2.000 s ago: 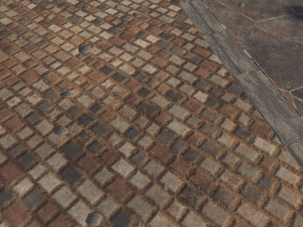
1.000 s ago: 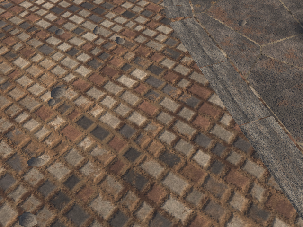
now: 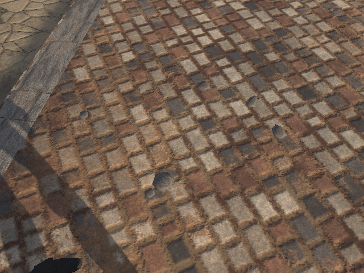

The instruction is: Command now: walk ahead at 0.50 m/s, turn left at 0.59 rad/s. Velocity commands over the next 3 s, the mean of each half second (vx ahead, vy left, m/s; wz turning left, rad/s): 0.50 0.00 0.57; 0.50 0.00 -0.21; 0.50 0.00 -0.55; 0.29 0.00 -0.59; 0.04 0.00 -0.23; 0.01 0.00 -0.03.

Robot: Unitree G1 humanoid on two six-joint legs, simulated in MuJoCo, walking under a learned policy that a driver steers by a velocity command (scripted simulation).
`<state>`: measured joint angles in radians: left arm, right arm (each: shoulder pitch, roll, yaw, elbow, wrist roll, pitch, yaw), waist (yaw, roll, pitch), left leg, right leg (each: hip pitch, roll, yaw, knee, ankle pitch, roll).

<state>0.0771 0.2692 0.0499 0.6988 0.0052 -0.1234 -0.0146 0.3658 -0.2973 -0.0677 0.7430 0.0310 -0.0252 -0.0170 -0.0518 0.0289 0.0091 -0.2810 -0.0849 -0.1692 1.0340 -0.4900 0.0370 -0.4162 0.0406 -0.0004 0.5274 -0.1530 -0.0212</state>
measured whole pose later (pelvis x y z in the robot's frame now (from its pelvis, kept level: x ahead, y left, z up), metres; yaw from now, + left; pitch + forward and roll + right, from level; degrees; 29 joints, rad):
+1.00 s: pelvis +0.54 +0.12 -0.01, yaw +7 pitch +3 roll +1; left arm 0.10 0.27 0.05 0.69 -0.02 -0.06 -0.07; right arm 0.32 -0.29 -0.07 0.82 0.00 -0.03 -0.03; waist -0.04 -0.02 0.03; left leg 0.06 0.02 0.20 0.50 -0.46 0.01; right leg -0.53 0.02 -0.06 0.59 -0.10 -0.09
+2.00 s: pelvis +1.02 +0.11 -0.01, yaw -29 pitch +2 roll +1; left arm 0.12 0.31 0.07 0.57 0.00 0.00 -0.03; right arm 0.16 -0.32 -0.06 0.78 0.00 -0.04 -0.01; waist -0.02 0.00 0.09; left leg -0.34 0.01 0.02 1.14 -0.56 -0.04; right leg -0.50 0.05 0.00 0.59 -0.13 -0.08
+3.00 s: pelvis +1.13 +0.11 +0.01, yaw -34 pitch -1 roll +0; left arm 0.19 0.23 0.05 0.89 0.00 0.03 0.04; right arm 0.21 -0.24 -0.01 0.91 0.00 -0.02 -0.01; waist -0.01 0.00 0.02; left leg -0.16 -0.02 0.01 0.50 -0.32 0.02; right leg -0.25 0.02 0.10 0.52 -0.25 0.02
